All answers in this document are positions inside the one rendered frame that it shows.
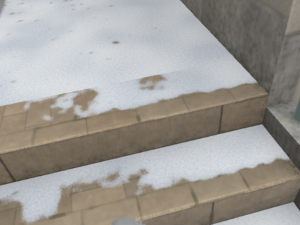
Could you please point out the stairs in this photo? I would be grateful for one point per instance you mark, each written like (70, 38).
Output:
(216, 166)

